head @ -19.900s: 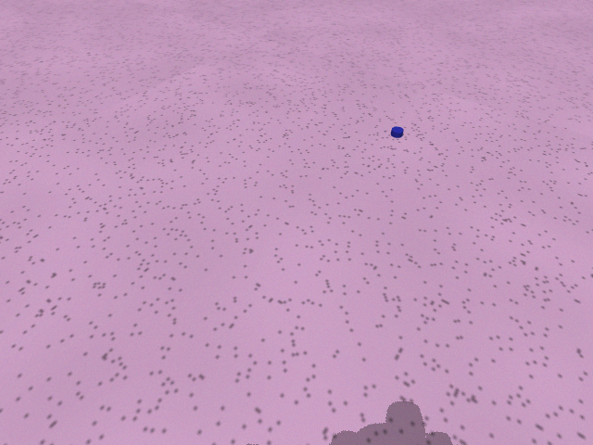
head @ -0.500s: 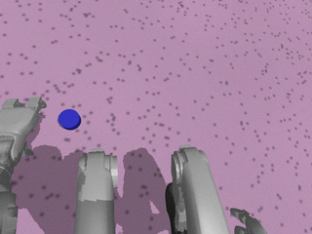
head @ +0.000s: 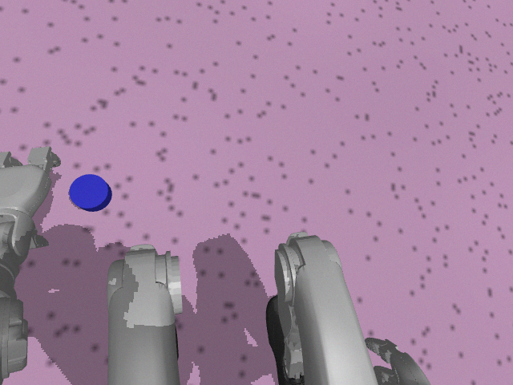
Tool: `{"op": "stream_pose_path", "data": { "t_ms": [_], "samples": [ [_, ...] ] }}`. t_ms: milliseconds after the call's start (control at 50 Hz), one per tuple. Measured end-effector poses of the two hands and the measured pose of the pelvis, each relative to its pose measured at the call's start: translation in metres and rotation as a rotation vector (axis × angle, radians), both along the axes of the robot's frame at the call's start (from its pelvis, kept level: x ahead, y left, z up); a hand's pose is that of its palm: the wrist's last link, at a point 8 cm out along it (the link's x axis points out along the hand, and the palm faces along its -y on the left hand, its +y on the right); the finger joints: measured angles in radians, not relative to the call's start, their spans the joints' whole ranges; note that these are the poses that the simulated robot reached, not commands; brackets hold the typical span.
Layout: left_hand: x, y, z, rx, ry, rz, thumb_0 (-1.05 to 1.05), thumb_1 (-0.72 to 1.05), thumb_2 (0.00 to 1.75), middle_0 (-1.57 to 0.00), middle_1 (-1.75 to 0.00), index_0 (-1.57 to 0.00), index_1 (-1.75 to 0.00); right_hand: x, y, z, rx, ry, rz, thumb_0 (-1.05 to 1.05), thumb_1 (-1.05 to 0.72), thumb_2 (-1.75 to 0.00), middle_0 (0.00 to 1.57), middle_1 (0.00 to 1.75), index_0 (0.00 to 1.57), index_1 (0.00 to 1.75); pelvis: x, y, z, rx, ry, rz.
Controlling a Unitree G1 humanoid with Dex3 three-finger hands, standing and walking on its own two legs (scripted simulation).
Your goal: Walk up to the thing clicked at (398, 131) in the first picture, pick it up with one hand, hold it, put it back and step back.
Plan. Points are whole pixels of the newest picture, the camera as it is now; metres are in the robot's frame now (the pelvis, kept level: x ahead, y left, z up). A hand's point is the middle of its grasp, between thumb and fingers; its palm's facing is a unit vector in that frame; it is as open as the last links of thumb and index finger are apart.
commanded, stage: rise first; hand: left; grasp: from above
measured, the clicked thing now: (91, 193) +0.46 +0.29 -0.32
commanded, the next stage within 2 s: approach in 0.14 s
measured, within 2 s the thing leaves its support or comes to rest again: neither
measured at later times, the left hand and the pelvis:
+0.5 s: hand (67, 197) +0.42 +0.29 -0.20, palm faces -0.43 -0.06 -0.90, open 14.1 cm; pelvis +0.00 +0.00 -0.02, yaw -1 degrees
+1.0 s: hand (50, 184) +0.44 +0.32 -0.19, palm faces -0.54 -0.10 -0.84, open 14.2 cm; pelvis +0.00 +0.00 -0.01, yaw -2 degrees
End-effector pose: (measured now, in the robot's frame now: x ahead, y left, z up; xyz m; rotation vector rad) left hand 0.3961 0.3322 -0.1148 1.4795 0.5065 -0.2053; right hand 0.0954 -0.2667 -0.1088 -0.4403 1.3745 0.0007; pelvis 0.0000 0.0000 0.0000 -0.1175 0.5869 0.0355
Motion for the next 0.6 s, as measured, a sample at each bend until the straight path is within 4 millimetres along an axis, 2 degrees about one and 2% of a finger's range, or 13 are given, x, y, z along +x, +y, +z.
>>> {"op": "stream_pose_path", "data": {
  "t_ms": [300,380,480,600],
  "samples": [
    [0.004,-0.001,-0.013,-0.017,0.002,-0.017,0.00,-0.52,1.01,-0.11,-0.98,-0.10,-0.98,-0.017,-0.009,-0.002,-0.034,0.047,0.004,0.01,-0.91,-0.90,0.21,0.30,0.20,0.30,-0.001,-0.002,-0.011,-0.007,-0.020,-0.008],
    [0.006,-0.007,-0.019,-0.009,0.013,-0.046,0.00,-0.52,1.01,-0.10,-1.00,-0.09,-1.00,-0.018,-0.008,-0.001,-0.038,0.046,0.013,0.01,-0.91,-0.90,0.21,0.30,0.20,0.30,-0.002,-0.001,-0.013,-0.009,-0.022,-0.008],
    [0.023,-0.030,-0.027,-0.015,-0.002,-0.109,0.00,-0.52,1.00,-0.09,-1.02,-0.09,-1.02,-0.022,-0.007,0.002,-0.046,0.037,0.020,0.01,-0.91,-0.90,0.21,0.30,0.20,0.30,-0.003,0.000,-0.016,-0.013,-0.023,-0.010],
    [0.059,-0.069,-0.030,-0.025,-0.083,-0.138,0.00,-0.52,0.99,-0.09,-1.04,-0.09,-1.03,-0.036,-0.009,0.007,-0.063,0.035,-0.004,0.00,-0.91,-0.90,0.21,0.30,0.20,0.30,-0.002,0.000,-0.019,-0.019,-0.016,-0.019]
  ]
}}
